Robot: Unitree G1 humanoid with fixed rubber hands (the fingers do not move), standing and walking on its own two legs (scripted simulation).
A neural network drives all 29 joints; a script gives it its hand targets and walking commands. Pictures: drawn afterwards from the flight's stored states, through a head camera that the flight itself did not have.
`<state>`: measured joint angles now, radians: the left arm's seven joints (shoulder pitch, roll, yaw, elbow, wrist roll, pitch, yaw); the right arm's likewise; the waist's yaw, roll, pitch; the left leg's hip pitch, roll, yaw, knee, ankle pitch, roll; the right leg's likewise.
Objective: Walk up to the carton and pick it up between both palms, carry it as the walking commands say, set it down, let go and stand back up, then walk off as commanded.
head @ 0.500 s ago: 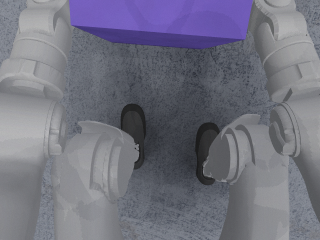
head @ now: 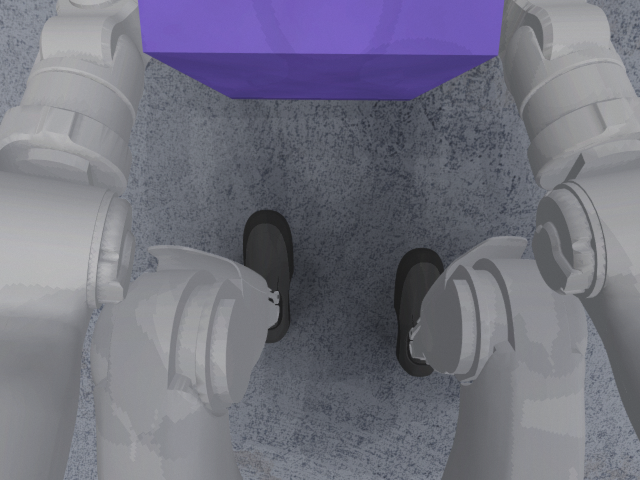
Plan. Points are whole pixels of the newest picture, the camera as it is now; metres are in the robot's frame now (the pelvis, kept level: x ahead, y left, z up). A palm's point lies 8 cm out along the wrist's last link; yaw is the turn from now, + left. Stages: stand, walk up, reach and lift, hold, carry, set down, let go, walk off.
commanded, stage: reach and lift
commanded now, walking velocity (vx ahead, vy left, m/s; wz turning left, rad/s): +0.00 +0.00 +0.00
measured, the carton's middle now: (321, 6) +0.53 +0.05 -0.21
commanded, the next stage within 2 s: none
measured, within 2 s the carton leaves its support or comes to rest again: leaves its support in 0.26 s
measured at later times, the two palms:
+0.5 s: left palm out of the picture +0.55 +0.19 -0.14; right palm out of the picture +0.56 -0.14 -0.13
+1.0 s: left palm out of the picture +0.55 +0.20 -0.09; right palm out of the picture +0.57 -0.12 -0.08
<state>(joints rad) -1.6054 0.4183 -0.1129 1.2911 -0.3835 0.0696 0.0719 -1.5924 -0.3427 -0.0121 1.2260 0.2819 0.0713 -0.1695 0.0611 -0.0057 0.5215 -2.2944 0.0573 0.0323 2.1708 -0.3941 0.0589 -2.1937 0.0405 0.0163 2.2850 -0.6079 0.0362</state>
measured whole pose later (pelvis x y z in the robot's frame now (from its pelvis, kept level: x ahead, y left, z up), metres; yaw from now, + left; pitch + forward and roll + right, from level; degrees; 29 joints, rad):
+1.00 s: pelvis +0.00 +0.00 +0.04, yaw -4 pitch +27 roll -2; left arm -1.43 0.34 0.20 0.73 -0.10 0.41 0.09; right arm -1.44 -0.24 -0.29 0.75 0.04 0.36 -0.15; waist 0.10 -0.04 0.53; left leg -2.12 -0.02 -0.06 2.09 -0.45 -0.03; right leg -2.03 0.10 0.00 2.14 -0.59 0.05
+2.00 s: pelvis -0.03 +0.00 +0.14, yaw -2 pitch +20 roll -2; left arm -1.33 0.25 0.28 0.59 -0.03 0.54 0.09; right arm -1.37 -0.21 -0.35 0.64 -0.02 0.49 -0.10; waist 0.08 -0.03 0.52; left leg -1.75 -0.03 -0.07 1.77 -0.37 -0.03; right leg -1.68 0.08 0.01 1.83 -0.50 0.03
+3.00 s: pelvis -0.02 -0.01 +0.25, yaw -2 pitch +9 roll +0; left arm -1.08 0.20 0.23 0.57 -0.04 0.52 0.09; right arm -1.11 -0.13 -0.34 0.60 -0.05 0.46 -0.09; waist 0.07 -0.04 0.52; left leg -1.22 -0.02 -0.06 1.38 -0.33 -0.03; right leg -1.17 0.08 0.04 1.44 -0.44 0.01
